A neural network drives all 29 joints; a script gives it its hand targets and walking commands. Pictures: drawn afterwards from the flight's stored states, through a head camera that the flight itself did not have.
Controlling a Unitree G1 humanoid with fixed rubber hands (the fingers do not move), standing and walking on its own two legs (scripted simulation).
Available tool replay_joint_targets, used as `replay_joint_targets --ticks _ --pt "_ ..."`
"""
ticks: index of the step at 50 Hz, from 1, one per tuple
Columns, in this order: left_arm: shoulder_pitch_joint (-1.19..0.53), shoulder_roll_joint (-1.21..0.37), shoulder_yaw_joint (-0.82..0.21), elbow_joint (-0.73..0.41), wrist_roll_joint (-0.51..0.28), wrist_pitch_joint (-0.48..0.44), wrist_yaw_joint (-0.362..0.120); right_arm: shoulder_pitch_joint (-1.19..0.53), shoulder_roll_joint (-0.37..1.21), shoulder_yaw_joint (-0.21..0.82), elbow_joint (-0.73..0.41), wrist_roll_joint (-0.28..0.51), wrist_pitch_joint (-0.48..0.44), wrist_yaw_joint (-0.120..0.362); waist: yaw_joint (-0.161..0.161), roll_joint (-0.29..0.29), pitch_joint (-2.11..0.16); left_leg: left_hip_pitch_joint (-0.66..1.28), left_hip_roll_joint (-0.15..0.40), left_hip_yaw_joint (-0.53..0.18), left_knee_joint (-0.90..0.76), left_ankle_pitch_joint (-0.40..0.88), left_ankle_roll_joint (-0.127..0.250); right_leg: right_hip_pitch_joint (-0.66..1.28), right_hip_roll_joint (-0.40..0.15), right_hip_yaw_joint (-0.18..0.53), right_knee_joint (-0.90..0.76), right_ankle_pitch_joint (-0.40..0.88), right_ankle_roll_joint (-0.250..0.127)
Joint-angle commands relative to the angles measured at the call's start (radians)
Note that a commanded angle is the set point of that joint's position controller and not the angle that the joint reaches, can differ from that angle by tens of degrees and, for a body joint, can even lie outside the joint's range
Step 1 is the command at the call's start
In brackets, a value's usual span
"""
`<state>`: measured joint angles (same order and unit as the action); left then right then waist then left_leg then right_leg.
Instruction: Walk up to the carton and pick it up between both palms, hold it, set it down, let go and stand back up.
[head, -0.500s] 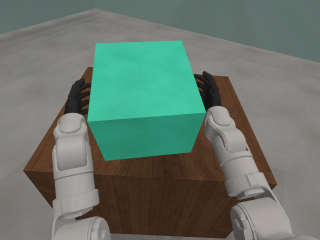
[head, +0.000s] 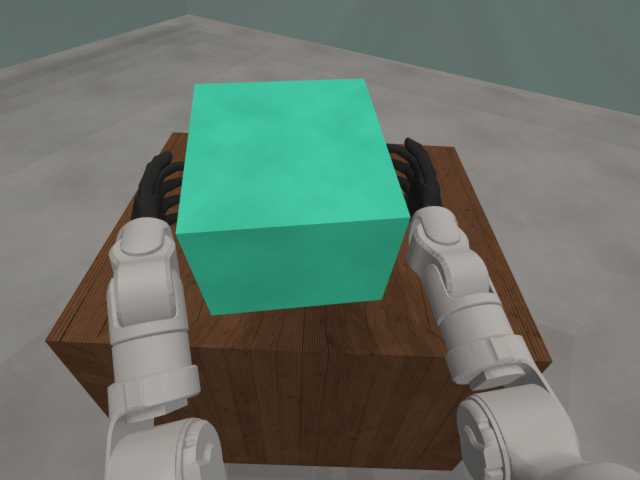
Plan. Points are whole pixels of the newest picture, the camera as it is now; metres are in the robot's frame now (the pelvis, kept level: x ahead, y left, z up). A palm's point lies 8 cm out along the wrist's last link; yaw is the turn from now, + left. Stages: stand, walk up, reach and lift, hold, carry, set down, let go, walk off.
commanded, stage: hold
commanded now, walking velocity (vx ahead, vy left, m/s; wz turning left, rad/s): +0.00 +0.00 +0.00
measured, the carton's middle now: (289, 193) +0.42 +0.01 +0.16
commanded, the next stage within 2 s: none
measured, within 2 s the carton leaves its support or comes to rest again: neither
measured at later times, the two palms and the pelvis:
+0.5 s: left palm (153, 226) +0.36 +0.17 +0.18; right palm (419, 210) +0.36 -0.15 +0.18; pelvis +0.01 +0.00 +0.00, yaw +0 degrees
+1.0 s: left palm (149, 230) +0.35 +0.17 +0.17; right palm (417, 211) +0.36 -0.14 +0.18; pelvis +0.00 +0.00 +0.00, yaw +0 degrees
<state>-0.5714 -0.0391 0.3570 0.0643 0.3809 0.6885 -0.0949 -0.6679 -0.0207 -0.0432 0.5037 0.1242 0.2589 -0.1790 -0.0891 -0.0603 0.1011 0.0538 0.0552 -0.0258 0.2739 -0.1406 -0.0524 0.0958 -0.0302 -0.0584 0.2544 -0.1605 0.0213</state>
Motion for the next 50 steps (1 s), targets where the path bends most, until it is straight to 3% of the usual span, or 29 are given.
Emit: replay_joint_targets --ticks 1,2,4,5,7,9,10,12,15,16,18,19,20,22,25,26,28,29,31,32,37,39,43,44,45,46,47,48,50 --pt "-0.528 -0.391 -0.413 -0.085 -0.145 -0.042 -0.164 -0.555 0.445 0.307 -0.231 0.046 -0.048 0.116 -0.005 0.067 -0.312 0.041 -0.104 0.111 -0.025 0.17 0.023 0.046 0.082 -0.065 -0.032 0.125 0.03" --pt "-0.516 -0.405 -0.423 -0.088 -0.162 -0.04 -0.164 -0.565 0.434 0.321 -0.234 0.045 -0.051 0.115 -0.009 0.037 -0.322 0.066 -0.105 0.111 -0.01 0.201 0.02 0.045 0.083 -0.063 -0.032 0.143 0.033" --pt "-0.533 -0.415 -0.459 -0.13 -0.156 -0.046 -0.162 -0.566 0.45 0.327 -0.269 0.044 -0.062 0.11 -0.028 0.083 -0.357 0.087 -0.105 0.103 0.004 0.217 0.005 0.047 0.084 -0.069 -0.019 0.156 0.016" --pt "-0.518 -0.426 -0.454 -0.124 -0.165 -0.049 -0.157 -0.575 0.435 0.323 -0.306 0.045 -0.071 0.112 -0.011 0.096 -0.381 0.097 -0.111 0.103 0.02 0.26 0.001 0.042 0.093 -0.067 -0.014 0.192 0.015" --pt "-0.522 -0.422 -0.475 -0.167 -0.171 -0.053 -0.154 -0.564 0.409 0.328 -0.31 0.059 -0.07 0.11 -0.047 0.079 -0.396 0.117 -0.106 0.106 0.025 0.273 -0.003 0.043 0.101 -0.079 -0.019 0.197 0.014" --pt "-0.508 -0.424 -0.489 -0.161 -0.176 -0.056 -0.146 -0.547 0.407 0.333 -0.319 0.051 -0.078 0.116 -0.033 0.114 -0.408 0.105 -0.102 0.096 0.028 0.286 -0.006 0.037 0.094 -0.079 -0.019 0.191 0.007" --pt "-0.526 -0.418 -0.492 -0.175 -0.187 -0.066 -0.142 -0.531 0.422 0.35 -0.291 0.065 -0.078 0.115 -0.027 0.076 -0.403 0.108 -0.101 0.094 0.028 0.274 -0.001 0.03 0.089 -0.068 -0.018 0.194 0.013" --pt "-0.52 -0.405 -0.484 -0.187 -0.173 -0.066 -0.139 -0.547 0.42 0.359 -0.328 0.063 -0.077 0.116 -0.019 0.082 -0.427 0.109 -0.107 0.098 0.02 0.28 0.003 0.062 0.097 -0.068 -0.017 0.205 0.014" --pt "-0.459 -0.402 -0.524 -0.278 -0.189 -0.068 -0.134 -0.517 0.439 0.424 -0.41 0.097 -0.085 0.103 -0.008 0.086 -0.498 0.148 -0.118 0.095 0.06 0.426 -0.012 0.123 0.097 -0.071 0.012 0.381 0.028" --pt "-0.451 -0.397 -0.515 -0.23 -0.182 -0.054 -0.131 -0.514 0.419 0.418 -0.379 0.104 -0.076 0.098 -0.014 0.102 -0.487 0.167 -0.123 0.098 0.069 0.426 -0.022 0.11 0.097 -0.071 0.018 0.395 0.029" --pt "-0.443 -0.379 -0.506 -0.259 -0.177 -0.05 -0.13 -0.48 0.413 0.432 -0.383 0.109 -0.066 0.1 0.013 0.083 -0.456 0.13 -0.122 0.089 0.061 0.42 -0.012 0.113 0.097 -0.063 0.009 0.39 0.027" --pt "-0.407 -0.376 -0.489 -0.234 -0.167 -0.038 -0.134 -0.449 0.399 0.412 -0.341 0.106 -0.058 0.101 -0.01 0.077 -0.414 0.142 -0.111 0.089 0.048 0.372 -0.011 0.094 0.09 -0.055 -0.014 0.317 0.023" --pt "-0.467 -0.383 -0.505 -0.267 -0.177 -0.038 -0.137 -0.49 0.393 0.414 -0.326 0.104 -0.05 0.1 -0.012 0.097 -0.365 0.1 -0.115 0.093 0.034 0.33 -0.017 0.093 0.081 -0.061 -0.021 0.294 0.03" --pt "-0.425 -0.362 -0.466 -0.202 -0.16 -0.029 -0.148 -0.442 0.375 0.391 -0.318 0.095 -0.039 0.1 0.009 0.057 -0.338 0.091 -0.108 0.103 0.011 0.284 -0.005 0.099 0.087 -0.063 -0.025 0.27 0.043" --pt "-0.455 -0.387 -0.462 -0.178 -0.153 -0.019 -0.159 -0.49 0.413 0.383 -0.325 0.073 -0.04 0.098 -0.018 0.042 -0.33 0.082 -0.114 0.105 0.001 0.235 0.016 0.061 0.083 -0.072 -0.035 0.193 0.027" --pt "-0.462 -0.392 -0.465 -0.179 -0.165 -0.031 -0.163 -0.532 0.416 0.374 -0.362 0.084 -0.043 0.096 -0.006 0.02 -0.343 0.073 -0.106 0.109 -0.003 0.215 0.014 0.061 0.086 -0.067 -0.039 0.182 0.03" --pt "-0.478 -0.405 -0.464 -0.192 -0.164 -0.039 -0.161 -0.534 0.419 0.379 -0.398 0.082 -0.057 0.1 0.002 0.053 -0.367 0.07 -0.111 0.106 -0.002 0.222 0.011 0.077 0.08 -0.063 -0.028 0.221 0.028" --pt "-0.441 -0.396 -0.464 -0.165 -0.148 -0.032 -0.158 -0.526 0.423 0.383 -0.391 0.07 -0.057 0.1 -0.02 0.075 -0.353 0.106 -0.114 0.102 0.008 0.272 0.003 0.073 0.085 -0.067 -0.02 0.247 0.031" --pt "-0.459 -0.419 -0.492 -0.253 -0.174 -0.045 -0.156 -0.545 0.438 0.406 -0.434 0.097 -0.068 0.095 -0.007 0.061 -0.423 0.115 -0.112 0.106 0.023 0.301 0.011 0.093 0.089 -0.076 -0.014 0.28 0.031" --pt "-0.485 -0.403 -0.489 -0.233 -0.166 -0.043 -0.155 -0.513 0.432 0.402 -0.385 0.086 -0.062 0.094 -0.011 0.08 -0.396 0.111 -0.112 0.093 0.022 0.295 0.004 0.087 0.089 -0.071 -0.014 0.277 0.027" --pt "-0.491 -0.383 -0.435 -0.141 -0.141 -0.017 -0.166 -0.514 0.401 0.342 -0.282 0.048 -0.041 0.107 -0.02 0.053 -0.261 0.052 -0.105 0.104 -0.021 0.156 0.018 0.021 0.082 -0.071 -0.056 0.065 0.019" --pt "-0.516 -0.383 -0.436 -0.128 -0.136 -0.016 -0.173 -0.537 0.393 0.311 -0.253 0.036 -0.043 0.115 -0.022 0.092 -0.265 0.03 -0.103 0.113 -0.041 0.092 0.022 0.007 0.079 -0.065 -0.061 0.016 0.015" --pt "-0.488 -0.421 -0.47 -0.169 -0.167 -0.034 -0.16 -0.539 0.416 0.324 -0.301 0.035 -0.073 0.124 -0.018 0.11 -0.381 0.086 -0.105 0.105 0.009 0.245 0.001 0.06 0.089 -0.069 -0.023 0.153 0.009" --pt "-0.494 -0.417 -0.477 -0.183 -0.183 -0.041 -0.155 -0.54 0.432 0.34 -0.293 0.054 -0.08 0.123 -0.015 0.072 -0.397 0.107 -0.104 0.087 0.017 0.292 0.001 0.078 0.1 -0.068 -0.02 0.188 0.01" --pt "-0.506 -0.42 -0.459 -0.155 -0.186 -0.045 -0.152 -0.575 0.417 0.355 -0.336 0.063 -0.086 0.121 -0.004 0.051 -0.408 0.09 -0.106 0.098 0.03 0.28 0.007 0.083 0.094 -0.056 -0.018 0.195 0.006" --pt "-0.504 -0.421 -0.454 -0.162 -0.149 -0.046 -0.15 -0.57 0.425 0.357 -0.324 0.062 -0.083 0.117 -0.005 0.103 -0.423 0.113 -0.118 0.105 0.031 0.276 -0.004 0.078 0.09 -0.07 -0.014 0.215 0.018" --pt "-0.486 -0.375 -0.443 -0.17 -0.143 -0.045 -0.154 -0.529 0.425 0.37 -0.309 0.069 -0.073 0.109 -0.007 0.061 -0.4 0.103 -0.118 0.103 0.018 0.285 0.012 0.098 0.094 -0.072 -0.017 0.255 0.026" --pt "-0.46 -0.398 -0.463 -0.18 -0.14 -0.039 -0.154 -0.522 0.417 0.372 -0.34 0.064 -0.075 0.106 -0.008 0.097 -0.39 0.11 -0.116 0.103 0.022 0.304 0.0 0.088 0.095 -0.076 -0.013 0.257 0.027" --pt "-0.448 -0.371 -0.445 -0.184 -0.147 -0.039 -0.156 -0.533 0.423 0.388 -0.342 0.063 -0.078 0.107 0.013 0.062 -0.382 0.104 -0.117 0.107 0.027 0.282 0.007 0.099 0.091 -0.065 -0.01 0.251 0.028"
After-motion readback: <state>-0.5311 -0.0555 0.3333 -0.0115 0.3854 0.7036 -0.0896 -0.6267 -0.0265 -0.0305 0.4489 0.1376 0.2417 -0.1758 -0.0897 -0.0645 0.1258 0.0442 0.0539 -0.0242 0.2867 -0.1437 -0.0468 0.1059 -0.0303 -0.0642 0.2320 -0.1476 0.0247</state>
